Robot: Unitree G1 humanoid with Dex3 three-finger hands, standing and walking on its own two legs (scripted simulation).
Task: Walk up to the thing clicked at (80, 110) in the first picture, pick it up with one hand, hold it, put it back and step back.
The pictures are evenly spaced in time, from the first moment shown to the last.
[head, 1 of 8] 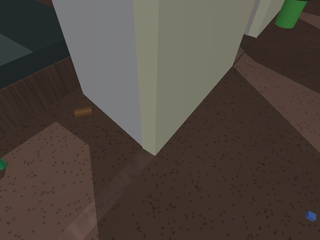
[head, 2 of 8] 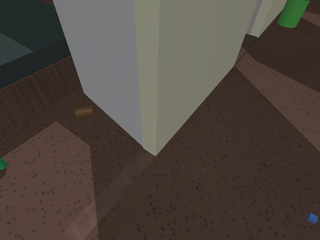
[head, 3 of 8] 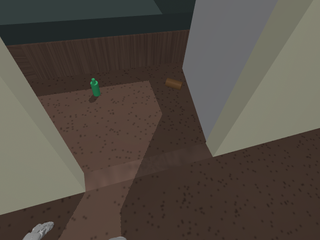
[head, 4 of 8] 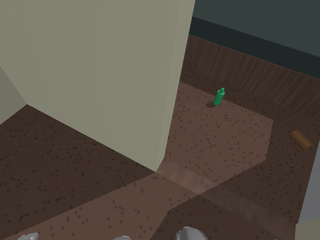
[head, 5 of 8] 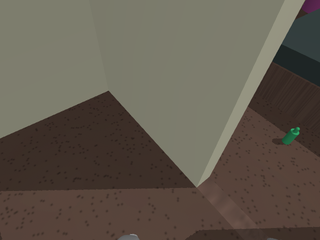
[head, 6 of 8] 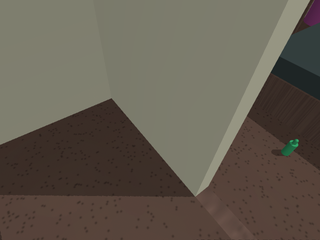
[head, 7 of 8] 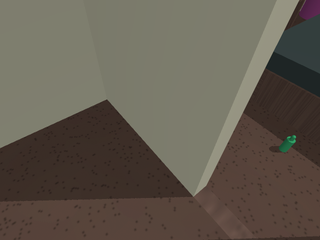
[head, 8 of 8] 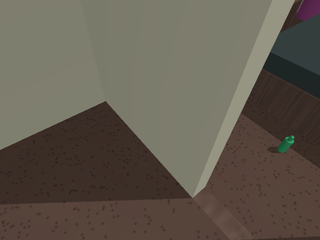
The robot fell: no
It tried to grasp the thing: no
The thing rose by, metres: 0.00
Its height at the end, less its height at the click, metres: +0.00
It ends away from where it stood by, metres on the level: 0.00
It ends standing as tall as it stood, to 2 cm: yes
